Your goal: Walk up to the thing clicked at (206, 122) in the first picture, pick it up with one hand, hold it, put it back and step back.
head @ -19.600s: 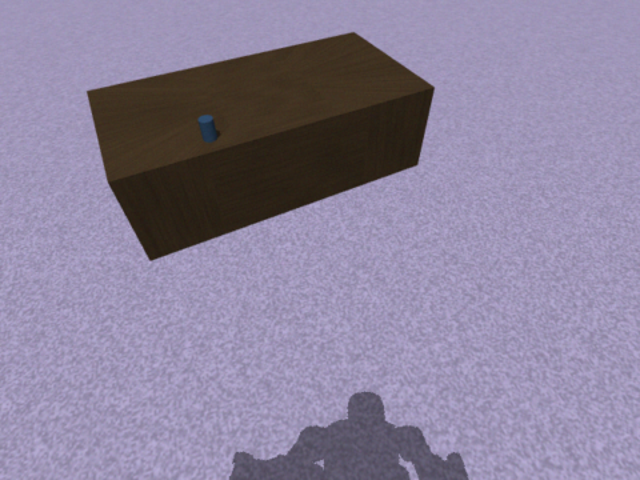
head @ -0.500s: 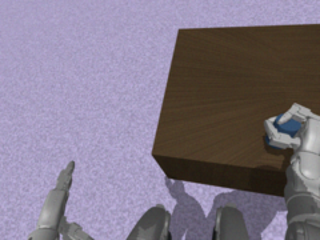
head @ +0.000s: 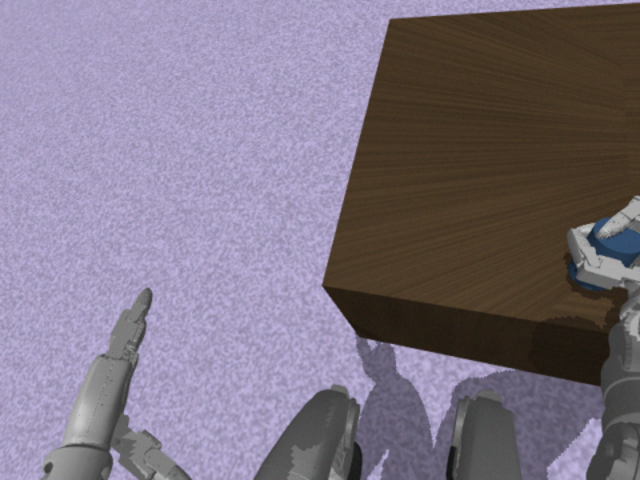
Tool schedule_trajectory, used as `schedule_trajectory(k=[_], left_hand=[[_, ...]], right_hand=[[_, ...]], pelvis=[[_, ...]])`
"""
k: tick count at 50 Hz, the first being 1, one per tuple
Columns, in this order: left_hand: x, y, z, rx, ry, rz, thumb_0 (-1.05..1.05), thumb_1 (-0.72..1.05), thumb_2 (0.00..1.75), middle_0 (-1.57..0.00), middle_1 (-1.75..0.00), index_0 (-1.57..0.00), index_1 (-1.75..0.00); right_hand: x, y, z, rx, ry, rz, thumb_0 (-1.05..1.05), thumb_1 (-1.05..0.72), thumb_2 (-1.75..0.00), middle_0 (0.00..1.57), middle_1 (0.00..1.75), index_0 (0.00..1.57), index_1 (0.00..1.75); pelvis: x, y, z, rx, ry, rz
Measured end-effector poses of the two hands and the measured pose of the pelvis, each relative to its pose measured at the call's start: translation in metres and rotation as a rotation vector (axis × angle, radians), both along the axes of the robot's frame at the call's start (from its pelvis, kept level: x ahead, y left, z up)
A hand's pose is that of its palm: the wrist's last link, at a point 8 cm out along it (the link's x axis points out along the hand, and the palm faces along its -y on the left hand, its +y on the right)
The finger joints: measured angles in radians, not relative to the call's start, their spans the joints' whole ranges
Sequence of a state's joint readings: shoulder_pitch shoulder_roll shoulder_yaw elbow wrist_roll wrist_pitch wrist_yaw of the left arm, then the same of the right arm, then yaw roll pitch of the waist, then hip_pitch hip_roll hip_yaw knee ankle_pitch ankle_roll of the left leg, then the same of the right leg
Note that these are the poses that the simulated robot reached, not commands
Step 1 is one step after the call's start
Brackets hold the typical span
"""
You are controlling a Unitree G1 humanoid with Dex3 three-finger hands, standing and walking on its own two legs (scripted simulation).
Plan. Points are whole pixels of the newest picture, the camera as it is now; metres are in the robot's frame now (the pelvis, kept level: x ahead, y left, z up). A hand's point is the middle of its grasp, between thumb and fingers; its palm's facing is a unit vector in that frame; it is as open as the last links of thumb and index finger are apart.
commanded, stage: lower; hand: right
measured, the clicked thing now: (604, 255) +0.43 -0.25 -0.07
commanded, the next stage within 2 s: loosen in 1.14 s
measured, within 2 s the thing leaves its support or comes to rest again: rests again in 1.58 s
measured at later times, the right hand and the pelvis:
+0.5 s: hand (594, 260) +0.44 -0.24 -0.10, palm faces +0.25 +0.97 +0.03, open 5.0 cm; pelvis -0.01 +0.00 -0.04, yaw +1 degrees
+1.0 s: hand (588, 265) +0.44 -0.25 -0.13, palm faces +0.24 +0.97 +0.03, open 5.0 cm; pelvis -0.02 +0.00 -0.07, yaw +3 degrees
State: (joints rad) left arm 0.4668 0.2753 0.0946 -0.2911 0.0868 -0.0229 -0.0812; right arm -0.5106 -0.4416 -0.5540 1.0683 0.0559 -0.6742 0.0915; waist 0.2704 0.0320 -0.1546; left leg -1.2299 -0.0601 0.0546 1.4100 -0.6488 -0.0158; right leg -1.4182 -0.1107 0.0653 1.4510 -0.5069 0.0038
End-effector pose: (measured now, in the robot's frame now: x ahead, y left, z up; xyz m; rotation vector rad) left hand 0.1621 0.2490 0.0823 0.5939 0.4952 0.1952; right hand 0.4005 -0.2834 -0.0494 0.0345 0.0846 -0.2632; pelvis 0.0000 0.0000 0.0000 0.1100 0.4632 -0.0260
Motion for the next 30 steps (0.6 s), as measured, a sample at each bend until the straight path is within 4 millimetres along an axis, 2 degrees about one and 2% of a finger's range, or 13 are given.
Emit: schedule_trajectory(k=[10, 23, 30], left_hand=[[-0.006, 0.002, -0.009, 0.058, 0.003, 0.002, -0.01, -0.54, 0.07, -0.06, -0.05, -0.05, -0.06], [-0.011, 0.001, -0.009, 0.097, -0.029, -0.014, -0.01, -0.55, 0.08, -0.06, -0.05, -0.05, -0.06], [-0.014, 0.003, -0.002, 0.133, -0.059, -0.026, -0.01, -0.56, 0.07, -0.06, -0.05, -0.05, -0.06]], right_hand=[[0.004, -0.005, -0.028, -0.008, -0.024, 0.013, 0.0, -0.01, -1.04, 0.91, 1.09, 1.25, 1.34], [0.001, -0.007, -0.048, -0.002, -0.016, 0.015, 0.0, -0.01, -1.04, 0.91, 1.09, 1.25, 1.34], [0.002, -0.007, -0.056, -0.005, -0.016, 0.021, 0.0, -0.01, -1.04, 0.91, 1.09, 1.25, 1.34]], pelvis=[[-0.003, 0.0, -0.022, 0.015, 0.033, 0.009], [-0.011, 0.0, -0.038, 0.022, 0.043, 0.013], [-0.016, 0.001, -0.045, 0.023, 0.044, 0.016]])
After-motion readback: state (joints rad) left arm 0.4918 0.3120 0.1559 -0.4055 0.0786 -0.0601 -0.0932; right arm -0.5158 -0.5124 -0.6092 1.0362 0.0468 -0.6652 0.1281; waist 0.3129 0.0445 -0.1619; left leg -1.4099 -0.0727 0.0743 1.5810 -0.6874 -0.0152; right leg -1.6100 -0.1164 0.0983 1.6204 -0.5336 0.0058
